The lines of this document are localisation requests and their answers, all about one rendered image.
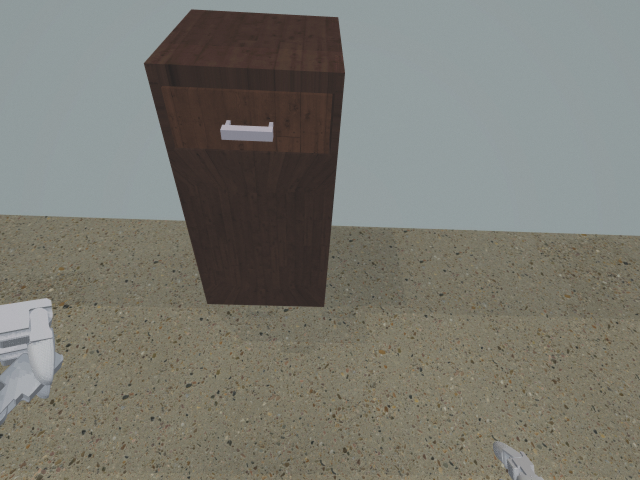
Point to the drawer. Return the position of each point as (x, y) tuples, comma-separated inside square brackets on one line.
[(301, 120)]

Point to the left robot hand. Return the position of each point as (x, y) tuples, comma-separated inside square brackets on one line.
[(27, 344)]

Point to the right robot hand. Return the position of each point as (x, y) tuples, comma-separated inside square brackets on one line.
[(518, 464)]

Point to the cabinet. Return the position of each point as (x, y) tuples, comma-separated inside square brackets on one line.
[(259, 221)]

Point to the handle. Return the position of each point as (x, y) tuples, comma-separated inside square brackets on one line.
[(246, 133)]

